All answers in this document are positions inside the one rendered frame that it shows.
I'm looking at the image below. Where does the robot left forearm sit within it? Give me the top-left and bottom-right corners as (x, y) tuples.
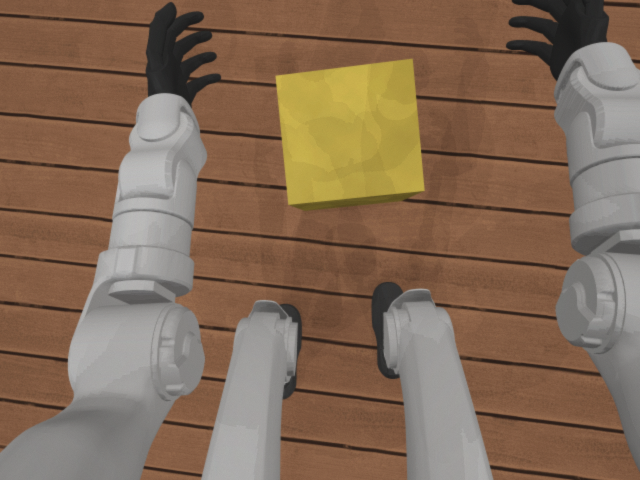
(68, 93), (207, 389)

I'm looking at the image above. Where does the carton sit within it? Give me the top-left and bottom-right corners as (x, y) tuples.
(276, 59), (425, 211)

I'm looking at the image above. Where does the robot right forearm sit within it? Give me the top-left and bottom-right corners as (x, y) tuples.
(554, 42), (640, 256)

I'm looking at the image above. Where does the right robot upper arm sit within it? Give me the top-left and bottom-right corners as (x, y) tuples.
(555, 252), (640, 472)

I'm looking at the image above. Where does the right robot foot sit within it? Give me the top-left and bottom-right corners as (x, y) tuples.
(371, 282), (403, 379)

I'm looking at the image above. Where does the left robot upper arm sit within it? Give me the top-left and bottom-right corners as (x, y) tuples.
(0, 302), (205, 480)

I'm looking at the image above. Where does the left robot hand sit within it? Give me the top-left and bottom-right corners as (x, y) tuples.
(146, 2), (221, 108)

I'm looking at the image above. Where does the left robot thigh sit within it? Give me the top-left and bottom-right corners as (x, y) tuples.
(201, 312), (298, 480)

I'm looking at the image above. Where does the right robot hand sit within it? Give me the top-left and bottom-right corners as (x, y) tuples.
(506, 0), (609, 81)

